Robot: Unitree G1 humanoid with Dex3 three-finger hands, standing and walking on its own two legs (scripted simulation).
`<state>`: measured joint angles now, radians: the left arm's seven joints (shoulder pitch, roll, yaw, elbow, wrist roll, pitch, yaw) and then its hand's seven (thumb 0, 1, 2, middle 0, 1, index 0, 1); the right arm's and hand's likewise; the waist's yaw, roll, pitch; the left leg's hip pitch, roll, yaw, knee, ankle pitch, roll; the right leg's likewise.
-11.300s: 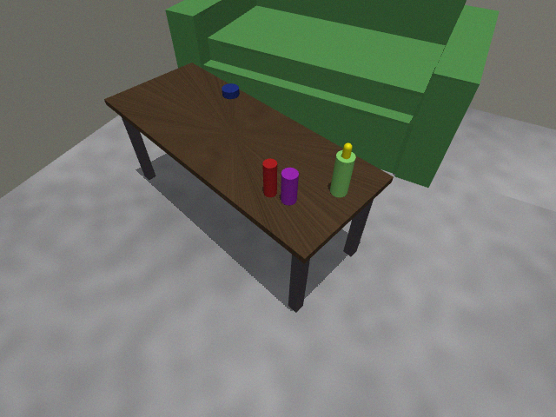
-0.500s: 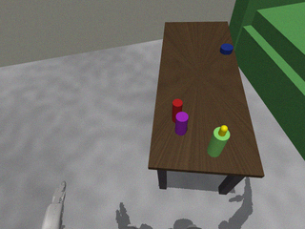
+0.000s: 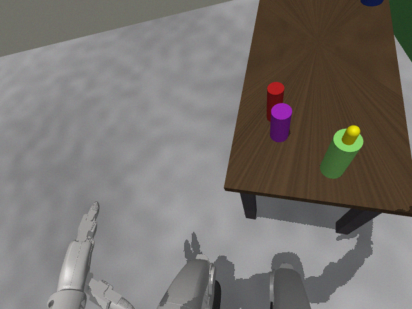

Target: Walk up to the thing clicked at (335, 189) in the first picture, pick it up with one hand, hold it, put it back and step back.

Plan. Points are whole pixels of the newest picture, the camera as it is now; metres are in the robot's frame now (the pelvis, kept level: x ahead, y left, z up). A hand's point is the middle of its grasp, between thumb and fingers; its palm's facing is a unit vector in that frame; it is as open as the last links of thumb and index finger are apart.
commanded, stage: approach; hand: right
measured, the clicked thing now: (341, 151) +0.47 -0.22 -0.12
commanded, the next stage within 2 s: close in in 0.18 s
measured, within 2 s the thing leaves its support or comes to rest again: neither
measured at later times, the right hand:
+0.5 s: hand (368, 170) +0.45 -0.28 -0.16, palm faces +0.20 +0.98 +0.06, open 17.5 cm
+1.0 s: hand (343, 165) +0.45 -0.23 -0.14, palm faces +0.21 +0.98 +0.02, open 17.7 cm
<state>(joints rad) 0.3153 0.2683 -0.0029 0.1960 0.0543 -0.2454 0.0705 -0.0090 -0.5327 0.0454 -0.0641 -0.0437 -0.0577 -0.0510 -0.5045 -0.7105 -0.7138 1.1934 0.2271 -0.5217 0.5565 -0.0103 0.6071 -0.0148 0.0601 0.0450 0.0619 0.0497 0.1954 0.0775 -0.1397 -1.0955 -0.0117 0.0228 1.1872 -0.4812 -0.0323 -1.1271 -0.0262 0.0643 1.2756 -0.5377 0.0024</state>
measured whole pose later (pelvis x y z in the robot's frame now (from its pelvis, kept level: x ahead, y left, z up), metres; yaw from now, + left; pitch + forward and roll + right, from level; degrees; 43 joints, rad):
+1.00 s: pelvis -0.03 +0.00 -0.09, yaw +2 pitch +30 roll +7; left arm 0.49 0.32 0.15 -0.36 0.08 -0.13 -0.06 -0.01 -0.54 0.05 -0.07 -0.05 -0.07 -0.05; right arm -0.58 -0.54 -0.62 1.05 0.02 -0.61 0.13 -0.01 0.59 -0.04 0.04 0.05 0.04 0.06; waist 0.33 0.05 -0.18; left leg -1.51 -0.03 0.06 1.56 -0.57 -0.03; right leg -1.55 -0.04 0.11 1.67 -0.64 0.01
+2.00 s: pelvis -0.03 +0.01 -0.09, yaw +3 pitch +30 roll +7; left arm 0.48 0.31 0.13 -0.40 0.08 -0.10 -0.07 -0.01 -0.52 0.04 -0.06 -0.05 -0.07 -0.04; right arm -0.67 -0.58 -0.60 1.11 -0.02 -0.61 0.08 0.00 0.13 -0.78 0.91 0.89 0.92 0.89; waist 0.35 0.05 -0.16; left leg -1.51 -0.04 0.06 1.54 -0.56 -0.02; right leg -1.55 -0.04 0.11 1.65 -0.63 0.02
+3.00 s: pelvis -0.01 +0.01 -0.04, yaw +1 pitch +27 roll +5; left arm 0.46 0.27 0.07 -0.23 0.08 -0.04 -0.05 -0.01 -0.53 0.05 -0.06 -0.05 -0.06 -0.05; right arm -0.65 -0.50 -0.55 1.07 0.01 -0.54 0.08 0.00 0.24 -1.12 0.80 1.19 0.81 1.19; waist 0.28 0.02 -0.17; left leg -1.29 -0.03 0.04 1.34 -0.52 -0.02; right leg -1.33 -0.04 0.09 1.44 -0.59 0.01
